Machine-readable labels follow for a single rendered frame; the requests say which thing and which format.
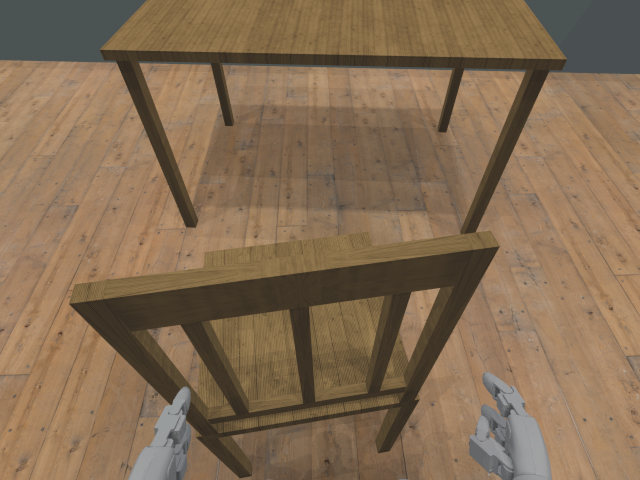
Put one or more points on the robot right hand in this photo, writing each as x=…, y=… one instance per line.
x=519, y=447

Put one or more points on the chair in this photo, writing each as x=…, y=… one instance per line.
x=293, y=332

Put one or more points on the robot left hand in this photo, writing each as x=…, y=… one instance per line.
x=166, y=457

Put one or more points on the table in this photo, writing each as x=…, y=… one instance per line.
x=458, y=34

